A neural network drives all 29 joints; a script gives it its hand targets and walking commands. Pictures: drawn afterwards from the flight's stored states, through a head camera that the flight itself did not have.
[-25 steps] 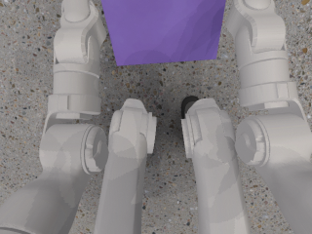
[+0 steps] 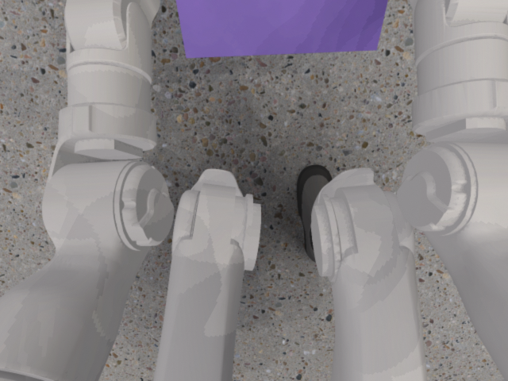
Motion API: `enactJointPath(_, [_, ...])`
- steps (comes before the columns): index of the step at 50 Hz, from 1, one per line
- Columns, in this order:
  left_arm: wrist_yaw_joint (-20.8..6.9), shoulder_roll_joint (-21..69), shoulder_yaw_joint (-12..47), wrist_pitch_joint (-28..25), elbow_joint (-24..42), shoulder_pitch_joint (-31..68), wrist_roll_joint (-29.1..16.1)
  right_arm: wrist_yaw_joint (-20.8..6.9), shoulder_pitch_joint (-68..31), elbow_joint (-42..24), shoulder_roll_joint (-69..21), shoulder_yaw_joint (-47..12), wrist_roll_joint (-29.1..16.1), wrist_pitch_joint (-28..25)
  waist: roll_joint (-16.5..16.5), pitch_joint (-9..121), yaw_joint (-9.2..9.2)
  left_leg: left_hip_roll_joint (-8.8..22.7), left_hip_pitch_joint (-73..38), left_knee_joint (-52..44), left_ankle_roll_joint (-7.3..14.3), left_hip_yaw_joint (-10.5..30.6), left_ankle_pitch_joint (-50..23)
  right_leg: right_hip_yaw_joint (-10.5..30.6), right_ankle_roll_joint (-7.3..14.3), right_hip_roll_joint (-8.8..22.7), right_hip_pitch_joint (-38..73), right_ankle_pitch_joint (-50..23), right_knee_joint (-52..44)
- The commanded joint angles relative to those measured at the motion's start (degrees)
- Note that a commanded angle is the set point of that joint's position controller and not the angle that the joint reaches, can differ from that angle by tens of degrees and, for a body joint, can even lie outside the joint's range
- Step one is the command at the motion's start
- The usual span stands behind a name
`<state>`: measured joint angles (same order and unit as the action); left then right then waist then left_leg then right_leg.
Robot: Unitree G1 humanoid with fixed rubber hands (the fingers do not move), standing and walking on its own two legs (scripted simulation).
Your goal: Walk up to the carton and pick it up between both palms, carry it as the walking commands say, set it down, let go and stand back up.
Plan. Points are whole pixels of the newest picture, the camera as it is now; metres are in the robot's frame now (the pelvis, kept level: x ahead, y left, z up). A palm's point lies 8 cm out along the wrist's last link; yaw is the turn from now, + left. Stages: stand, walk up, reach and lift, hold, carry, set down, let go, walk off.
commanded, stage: set down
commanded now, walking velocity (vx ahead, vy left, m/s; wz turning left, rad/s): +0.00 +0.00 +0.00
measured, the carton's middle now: out of the picture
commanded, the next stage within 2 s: none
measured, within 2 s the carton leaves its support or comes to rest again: rests again in 1.54 s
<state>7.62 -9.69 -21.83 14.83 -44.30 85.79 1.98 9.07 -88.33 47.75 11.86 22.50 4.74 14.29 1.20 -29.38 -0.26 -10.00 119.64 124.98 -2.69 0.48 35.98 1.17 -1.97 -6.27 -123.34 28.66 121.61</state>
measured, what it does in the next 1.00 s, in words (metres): stands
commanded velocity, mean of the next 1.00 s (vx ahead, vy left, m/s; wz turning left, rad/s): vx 0.00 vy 0.00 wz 0.00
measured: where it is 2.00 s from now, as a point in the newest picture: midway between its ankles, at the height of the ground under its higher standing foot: (266, 237)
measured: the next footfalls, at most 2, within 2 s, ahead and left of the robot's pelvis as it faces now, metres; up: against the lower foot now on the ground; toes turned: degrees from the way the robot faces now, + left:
none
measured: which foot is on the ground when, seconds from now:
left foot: down 0.00-1.00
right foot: down 0.00-1.00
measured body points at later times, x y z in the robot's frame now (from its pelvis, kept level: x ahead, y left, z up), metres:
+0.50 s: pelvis +0.03 +0.00 -0.01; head +0.37 +0.00 +0.27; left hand +0.58 +0.14 -0.15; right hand +0.59 -0.16 -0.14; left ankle +0.11 +0.11 -0.35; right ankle +0.14 -0.11 -0.35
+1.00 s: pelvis +0.04 +0.00 -0.02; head +0.39 +0.00 +0.26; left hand +0.60 +0.14 -0.16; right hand +0.60 -0.16 -0.16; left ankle +0.11 +0.11 -0.35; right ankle +0.14 -0.11 -0.35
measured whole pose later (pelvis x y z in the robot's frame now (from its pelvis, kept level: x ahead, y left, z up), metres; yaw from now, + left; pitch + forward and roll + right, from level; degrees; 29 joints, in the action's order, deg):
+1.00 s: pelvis +0.04 +0.00 -0.02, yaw +1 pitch +41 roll -1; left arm 3.5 -7.1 -23.7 9.5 -49.4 77.3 7.7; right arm 0.9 -77.9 50.4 9.6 27.7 8.1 9.6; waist -1.3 -11.9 -1.0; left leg -9.2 128.9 128.1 -0.5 -0.2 40.2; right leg 0.1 -1.5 -4.2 -131.5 34.6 125.0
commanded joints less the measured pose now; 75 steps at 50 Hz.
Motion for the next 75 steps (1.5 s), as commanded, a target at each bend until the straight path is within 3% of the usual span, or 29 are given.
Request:
enactJointPath(1, [-17.5,57.3,28.8,1.3,-0.3,30.1,-4.6,-21.7,-19.3,7.9,-54.8,-23.1,-4.3,2.9,-6.5,86.9,-2.02,2.3,-26.6,-14.9,1.4,-2.1,-16.0,-5.9,2.4,-1.3,31.0,-13.2,-5.5])
enactJointPath(3, [-17.9,56.7,29.0,1.8,-0.3,27.6,-5.3,-22.3,-18.5,7.1,-54.8,-22.2,-5.3,2.5,-8.1,87.8,-4.07,2.1,-28.8,-13.8,1.4,-1.2,-19.3,-5.7,2.6,-0.7,28.1,-13.3,-4.6])
enactJointPath(4, [-17.9,57.7,28.3,1.3,0.4,25.0,-4.2,-22.7,-14.6,7.0,-57.4,-22.3,-4.8,2.3,-9.2,89.3,-1.37,1.6,-29.4,-13.2,1.1,-1.6,-22.5,-5.0,3.0,-1.3,26.7,-15.7,-5.2])
enactJointPath(8, [-17.1,58.5,30.2,0.0,0.8,20.9,-5.6,-23.1,-14.0,5.2,-55.8,-23.6,-6.2,0.7,-6.5,88.6,-2.65,1.5,-31.6,-11.9,0.9,0.7,-32.5,-5.7,2.0,-1.6,22.1,-19.2,-3.0])
enactJointPath(14, [-16.3,54.6,26.6,-1.1,-6.3,19.3,-3.7,-21.1,-6.2,12.2,-52.7,-18.2,0.3,0.7,-4.7,71.0,-6.05,1.1,-17.3,-13.1,1.5,-0.2,-21.4,-4.9,2.4,-1.9,19.3,-15.5,-4.8])
enactJointPath(18, [-15.9,48.3,23.1,-2.3,-5.5,18.1,-0.9,-20.1,-7.5,11.8,-53.7,-19.3,-0.5,0.6,-3.0,71.0,-0.78,1.2,-12.2,-12.2,2.1,-2.1,-18.0,-2.6,2.3,-1.5,24.8,-16.4,-4.9])
enactJointPath(19, [-16.3,49.4,23.0,-2.1,-7.4,16.5,-0.8,-19.9,-6.6,12.9,-52.8,-17.9,0.5,0.8,-2.6,68.3,-2.82,1.1,-10.9,-11.9,1.9,-2.7,-16.1,-2.1,2.5,-1.3,24.8,-15.3,-6.1])
enactJointPath(22, [-16.7,45.9,22.3,-2.4,-2.6,17.8,0.0,-19.4,-11.4,5.9,-53.0,-19.2,-1.7,-0.1,-5.0,71.0,0.19,1.5,-9.2,-11.2,2.3,-3.2,-16.2,-0.7,2.0,-0.8,27.0,-17.0,-4.8])
enactJointPath(27, [-16.7,44.7,18.5,-1.4,-8.1,18.0,2.3,-19.3,-9.2,12.0,-50.2,-16.4,0.5,1.2,-3.2,64.6,0.30,1.5,-7.8,-11.1,2.7,-2.5,-9.4,-1.3,2.5,-0.8,24.2,-9.3,-5.4])
enactJointPath(30, [-16.5,46.0,19.7,-1.1,-8.6,18.6,3.0,-19.1,-10.1,11.2,-48.6,-15.1,1.5,0.9,-7.6,66.6,-1.85,1.8,-14.0,-11.5,1.7,-1.9,-13.0,-1.9,2.6,-1.2,22.7,-10.2,-5.5])
enactJointPath(32, [-16.8,48.0,17.9,-0.7,-9.4,14.3,4.1,-20.2,-8.7,10.0,-49.9,-14.3,1.9,0.6,-4.7,67.1,-4.30,0.8,-13.3,-12.4,3.0,-1.5,-13.1,-4.0,2.5,-1.7,21.4,-10.5,-5.6])
enactJointPath(33, [-16.8,46.1,17.6,-1.2,-9.0,15.4,3.6,-20.5,-9.4,10.1,-48.8,-16.0,1.7,0.7,-4.1,68.8,-1.01,1.7,-14.2,-11.1,2.3,-1.3,-15.0,-2.3,2.5,-1.0,21.3,-11.5,-4.3])
enactJointPath(34, [-16.8,48.0,18.9,-1.3,-10.0,16.0,3.2,-20.5,-10.0,10.5,-51.5,-16.2,0.2,0.6,-4.1,68.8,-1.31,1.2,-15.9,-11.5,2.4,-1.8,-16.3,-3.0,2.3,-1.3,21.1,-12.8,-5.1])
enactJointPath(36, [-16.9,48.0,19.4,-1.5,-9.5,15.6,1.8,-20.5,-6.2,12.4,-48.9,-14.6,2.2,0.3,-3.3,67.1,-4.94,1.3,-12.5,-11.6,2.4,-0.1,-14.7,-3.8,2.6,-1.1,18.9,-11.5,-3.7])
enactJointPath(37, [-16.6,49.2,18.9,-1.6,-9.8,15.5,2.5,-20.7,-5.6,13.2,-50.8,-14.1,1.3,0.3,-5.0,65.9,-1.47,1.2,-11.6,-11.6,2.3,-1.4,-14.0,-2.9,3.3,-0.8,19.7,-11.2,-4.4])
enactJointPath(46, [-16.6,48.2,19.9,-1.4,-11.9,8.8,3.3,-21.7,-2.7,11.4,-48.4,-14.9,1.0,-0.3,-7.7,65.3,-3.21,1.6,-18.8,-10.9,2.4,1.5,-24.6,-3.2,1.9,-0.2,12.1,-15.2,-3.0])
enactJointPath(49, [-16.5,45.3,18.3,-2.5,-11.8,9.7,3.1,-21.4,-2.8,11.7,-49.7,-15.7,1.2,-0.6,-1.7,64.9,-0.60,1.8,-11.5,-9.9,2.1,-1.1,-20.4,-2.4,2.4,-0.2,17.8,-15.9,-3.6])
enactJointPath(50, [-16.4,46.3,19.2,-2.7,-12.3,9.3,2.7,-21.0,-3.1,12.1,-47.0,-15.0,1.7,-0.9,-3.1,62.9,-3.78,1.6,-10.4,-10.4,1.7,-0.5,-19.3,-2.7,1.9,-0.6,17.5,-15.2,-3.8])
enactJointPath(53, [-15.5,44.4,17.9,-2.0,-14.8,6.4,3.7,-20.5,-1.4,13.5,-46.3,-15.2,1.4,-0.5,-5.1,62.7,-0.56,1.9,-12.2,-9.5,1.6,-1.2,-18.9,-1.8,2.2,-0.1,18.8,-14.9,-3.1])
enactJointPath(54, [-15.7,45.5,18.8,-2.4,-15.3,7.0,3.5,-20.8,-4.4,13.2,-47.1,-15.6,1.7,-0.7,-4.0,61.6,-3.06,1.7,-11.2,-9.5,2.2,0.3,-19.4,-1.6,2.1,-0.2,19.1,-15.7,-2.9])
enactJointPath(55, [-15.9,44.2,17.8,-2.5,-15.2,7.0,3.8,-20.5,-3.2,12.6,-46.2,-16.4,0.8,-0.8,-4.1,64.5,-0.18,2.2,-13.2,-9.6,2.1,-1.3,-19.9,-1.7,1.9,0.1,21.0,-15.9,-3.2])
enactJointPath(56, [-16.5,48.0,18.8,-2.6,-13.7,7.8,3.4,-20.8,-3.1,11.4,-48.0,-15.4,2.3,-0.7,-2.3,62.3,-3.75,1.9,-9.6,-10.2,2.7,0.3,-18.5,-2.6,2.0,-0.4,17.3,-15.7,-3.2])
enactJointPath(58, [-17.1,45.6,17.5,-2.0,-14.0,5.2,4.9,-21.2,-1.1,12.3,-47.9,-14.5,2.1,-0.5,-4.7,60.3,0.03,1.7,-9.9,-10.4,2.5,-1.5,-18.4,-2.3,2.5,-1.0,18.0,-14.8,-4.0])
enactJointPath(60, [-17.1,46.3,18.1,-1.7,-13.3,7.9,3.9,-21.2,-0.1,12.6,-47.2,-14.0,3.0,-0.1,-3.9,60.9,-2.90,2.1,-11.5,-10.1,3.1,0.2,-17.6,-2.6,2.2,-0.5,16.1,-14.2,-2.9])
enactJointPath(62, [-17.0,45.5,18.4,-1.7,-15.1,6.1,4.0,-21.1,-2.2,11.9,-45.8,-14.2,1.1,-0.5,-7.6,62.5,-1.99,2.2,-13.2,-10.4,2.6,0.0,-18.7,-2.7,2.5,0.0,15.9,-14.1,-2.4])
enactJointPath(64, [-16.7,45.9,16.4,-2.1,-15.2,4.6,4.3,-21.3,-0.7,13.7,-45.3,-13.9,2.6,-0.3,-3.0,62.6,-1.62,1.9,-10.2,-10.1,2.6,-1.2,-15.8,-2.6,2.6,0.0,18.2,-13.3,-3.5])
enactJointPath(69, [-16.1,43.1,17.8,-2.8,-14.1,8.6,3.7,-20.4,-1.1,11.5,-43.1,-13.5,2.3,-1.6,-5.2,61.3,-3.04,2.4,-9.7,-8.7,2.7,-0.5,-15.2,-1.8,3.0,-0.3,16.4,-13.4,-2.6])
enactJointPath(73, [-15.1,39.2,18.4,-4.7,-10.1,8.4,3.1,-19.4,-4.7,8.6,-42.1,-15.5,-0.6,-3.2,-4.9,64.2,0.37,2.6,-12.6,-8.4,2.1,-0.9,-19.9,-0.8,1.8,0.1,21.1,-18.0,-1.6])
enactJointPath(75, [-13.7,37.8,19.5,-6.1,-9.5,9.3,2.2,-18.6,-4.5,7.8,-39.8,-15.3,-1.9,-5.1,-5.1,66.8,-0.78,2.9,-15.1,-8.2,1.8,0.5,-24.9,-1.0,1.8,-0.2,19.3,-21.1,-0.7])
